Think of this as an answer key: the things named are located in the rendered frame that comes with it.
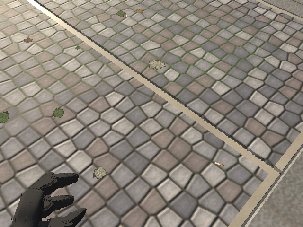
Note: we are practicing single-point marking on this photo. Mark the left robot hand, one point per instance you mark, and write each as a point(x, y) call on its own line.
point(36, 203)

